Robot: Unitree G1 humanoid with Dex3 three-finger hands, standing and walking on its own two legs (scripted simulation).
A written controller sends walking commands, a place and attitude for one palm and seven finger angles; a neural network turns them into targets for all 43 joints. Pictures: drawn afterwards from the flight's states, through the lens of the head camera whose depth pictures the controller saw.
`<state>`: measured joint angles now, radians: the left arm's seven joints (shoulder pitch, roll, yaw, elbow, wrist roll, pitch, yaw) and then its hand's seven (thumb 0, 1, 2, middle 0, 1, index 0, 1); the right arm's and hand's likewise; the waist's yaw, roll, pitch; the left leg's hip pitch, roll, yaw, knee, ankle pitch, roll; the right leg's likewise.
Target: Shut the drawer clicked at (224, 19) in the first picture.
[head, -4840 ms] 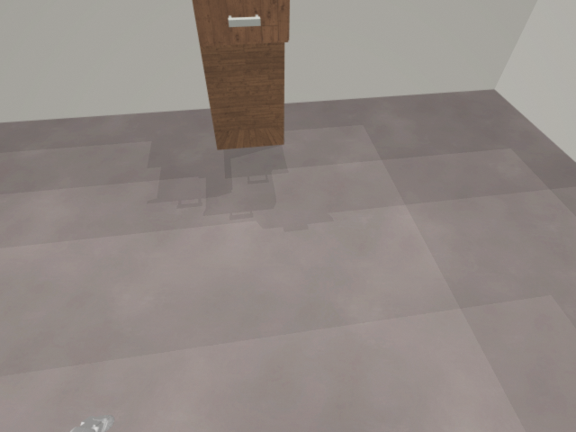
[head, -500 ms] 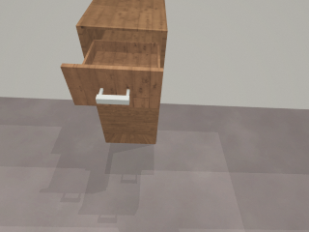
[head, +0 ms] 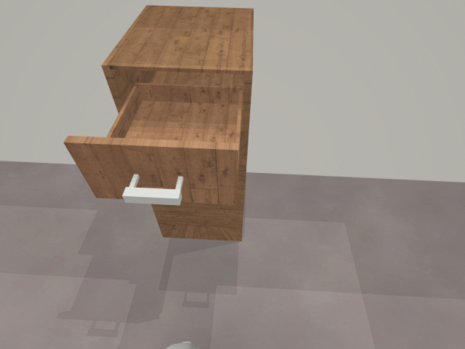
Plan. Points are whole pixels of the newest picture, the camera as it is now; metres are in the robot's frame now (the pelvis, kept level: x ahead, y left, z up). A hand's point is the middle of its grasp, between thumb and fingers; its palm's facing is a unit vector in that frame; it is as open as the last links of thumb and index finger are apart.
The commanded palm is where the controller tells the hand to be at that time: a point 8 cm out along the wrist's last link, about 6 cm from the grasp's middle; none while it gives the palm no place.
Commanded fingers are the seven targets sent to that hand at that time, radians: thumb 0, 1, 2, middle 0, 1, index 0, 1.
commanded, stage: take the last steps up to it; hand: left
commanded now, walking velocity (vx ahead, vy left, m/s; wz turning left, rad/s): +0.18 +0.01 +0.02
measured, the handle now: (155, 188) +0.41 +0.19 +0.02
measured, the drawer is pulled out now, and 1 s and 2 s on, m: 0.28 0.28 0.28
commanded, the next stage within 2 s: come to a stop and stand still in 0.08 s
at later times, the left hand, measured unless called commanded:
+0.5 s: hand out of the picture +0.15 +0.20 -0.17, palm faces +0.02 -0.97 -0.25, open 7.4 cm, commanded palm none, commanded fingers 0.00 0.90 0.90 -0.20 -0.30 -0.20 -0.30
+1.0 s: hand out of the picture +0.06 +0.20 -0.17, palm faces +0.08 -0.97 -0.24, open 7.4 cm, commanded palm none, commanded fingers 0.00 0.90 0.90 -0.20 -0.30 -0.20 -0.30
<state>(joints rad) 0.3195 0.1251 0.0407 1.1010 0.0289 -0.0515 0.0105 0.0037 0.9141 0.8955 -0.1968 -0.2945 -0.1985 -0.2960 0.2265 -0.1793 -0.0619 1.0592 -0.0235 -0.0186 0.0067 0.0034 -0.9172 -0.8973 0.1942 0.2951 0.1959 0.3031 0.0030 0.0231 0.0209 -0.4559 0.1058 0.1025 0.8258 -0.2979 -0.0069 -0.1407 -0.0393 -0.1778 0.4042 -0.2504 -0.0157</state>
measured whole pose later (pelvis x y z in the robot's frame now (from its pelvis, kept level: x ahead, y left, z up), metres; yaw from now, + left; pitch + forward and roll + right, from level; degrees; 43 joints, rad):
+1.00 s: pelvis +0.04 +0.00 +0.00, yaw -1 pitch +0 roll +0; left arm 0.26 0.18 0.05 1.06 0.02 0.03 0.02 0.01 0.90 0.90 -0.20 -0.29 -0.20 -0.30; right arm 0.23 -0.21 -0.04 1.04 -0.02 0.01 -0.01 0.00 -0.91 -0.90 0.19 0.30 0.20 0.30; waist 0.04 0.02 0.00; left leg -0.14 0.04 0.03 0.44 -0.34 -0.01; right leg -0.31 -0.04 -0.09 0.45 -0.14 -0.02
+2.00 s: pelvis +0.05 -0.01 +0.00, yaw -2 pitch -1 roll +0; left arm 0.29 0.14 0.00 1.12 0.01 -0.02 0.03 0.01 0.91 0.90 -0.20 -0.29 -0.20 -0.30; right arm 0.29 -0.16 0.02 1.14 -0.02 -0.02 -0.02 0.00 -0.91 -0.90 0.20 0.30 0.20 0.30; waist 0.00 0.02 0.03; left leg -0.13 0.04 0.04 0.44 -0.29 -0.03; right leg -0.18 0.02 -0.07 0.47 -0.28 -0.05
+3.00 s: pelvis +0.08 +0.01 -0.01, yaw -2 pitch -1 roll +0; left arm 0.24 0.21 -0.01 0.98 0.02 0.01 0.04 0.01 0.90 0.90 -0.20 -0.29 -0.20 -0.30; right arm 0.17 -0.20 -0.02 0.99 -0.02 0.01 -0.01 0.00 -0.91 -0.90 0.20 0.30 0.20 0.30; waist 0.01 0.00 0.03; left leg -0.23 0.03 0.09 0.56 -0.31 0.01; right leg -0.20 -0.02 -0.09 0.55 -0.34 -0.02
